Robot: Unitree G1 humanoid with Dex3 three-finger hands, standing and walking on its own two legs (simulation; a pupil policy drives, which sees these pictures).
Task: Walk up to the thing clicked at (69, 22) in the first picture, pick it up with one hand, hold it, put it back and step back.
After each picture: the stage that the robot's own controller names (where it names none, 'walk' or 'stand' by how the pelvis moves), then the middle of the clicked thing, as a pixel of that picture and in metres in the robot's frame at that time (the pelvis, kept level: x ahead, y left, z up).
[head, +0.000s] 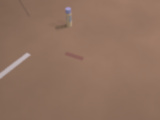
stand; (68, 17) +1.73 +0.21 -0.65
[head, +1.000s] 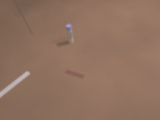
walk; (69, 34) +1.61 +0.31 -0.64
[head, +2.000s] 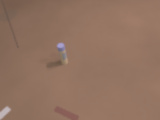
walk; (62, 54) +1.07 +0.32 -0.65
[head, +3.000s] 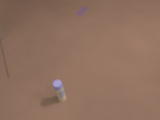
walk; (60, 91) +0.69 +0.27 -0.65
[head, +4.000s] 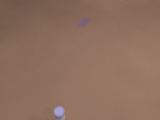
walk; (60, 118) +0.47 +0.18 -0.63
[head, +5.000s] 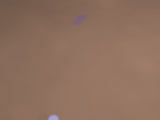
stand; out of the picture +0.39 +0.21 -0.65
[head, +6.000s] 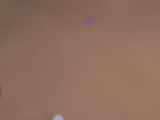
stand; out of the picture +0.39 +0.19 -0.65
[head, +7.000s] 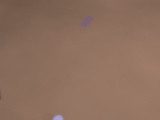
stand; out of the picture +0.40 +0.20 -0.66
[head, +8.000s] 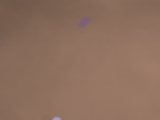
stand; out of the picture +0.39 +0.21 -0.66
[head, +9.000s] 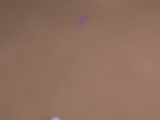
stand; out of the picture +0.38 +0.21 -0.66
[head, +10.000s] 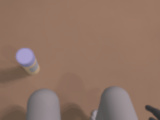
go down; (29, 63) +0.44 +0.22 -0.36
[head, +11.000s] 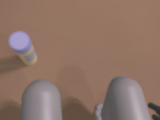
go down; (25, 51) +0.46 +0.24 -0.26
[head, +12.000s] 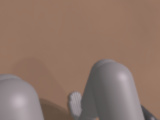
close in; out of the picture +0.44 +0.28 -0.16
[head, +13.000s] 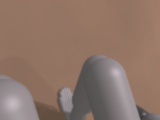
close; out of the picture +0.44 +0.29 -0.16
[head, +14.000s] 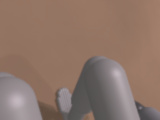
lift; out of the picture +0.42 +0.29 -0.17
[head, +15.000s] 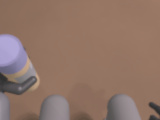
lift; (19, 70) +0.34 +0.21 +0.02
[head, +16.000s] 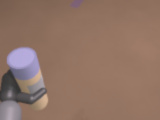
hold; (31, 83) +0.32 +0.18 +0.03
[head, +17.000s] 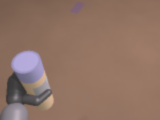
hold; (37, 85) +0.31 +0.17 +0.04
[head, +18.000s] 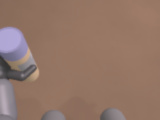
crouch; (21, 60) +0.40 +0.20 -0.01
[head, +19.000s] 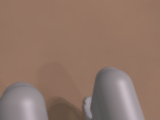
lower; out of the picture +0.50 +0.28 -0.05
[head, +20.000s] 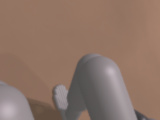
lower; out of the picture +0.47 +0.30 -0.17
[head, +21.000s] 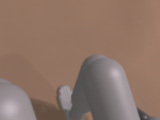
lower; out of the picture +0.45 +0.30 -0.16
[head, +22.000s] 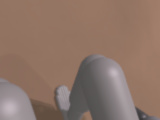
lower; out of the picture +0.45 +0.31 -0.16
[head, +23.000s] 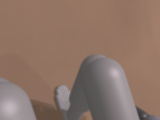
lower; out of the picture +0.45 +0.31 -0.16
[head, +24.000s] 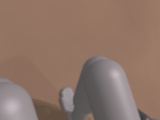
open; out of the picture +0.45 +0.28 -0.17
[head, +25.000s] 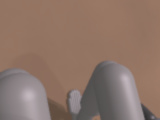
stand; out of the picture +0.45 +0.27 -0.18
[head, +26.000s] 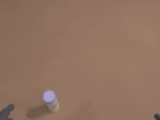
stand; (51, 102) +0.42 +0.19 -0.53
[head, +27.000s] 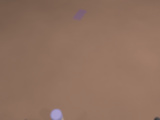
stand; out of the picture +0.42 +0.18 -0.60
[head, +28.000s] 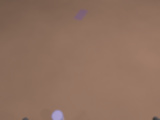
stand; out of the picture +0.41 +0.18 -0.60
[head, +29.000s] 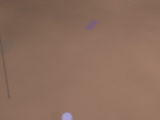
stand; out of the picture +0.44 +0.16 -0.65
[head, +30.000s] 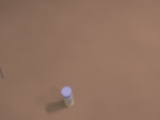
walk; (68, 97) +0.48 +0.15 -0.64
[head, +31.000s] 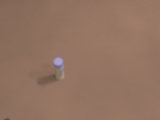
walk; (59, 69) +0.70 +0.17 -0.63
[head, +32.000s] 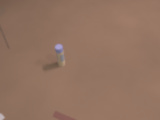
stand; (60, 55) +1.00 +0.25 -0.63
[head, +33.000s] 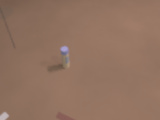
stand; (65, 57) +1.01 +0.20 -0.65
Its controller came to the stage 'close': yes
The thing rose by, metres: 0.69
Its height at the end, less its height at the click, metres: +0.00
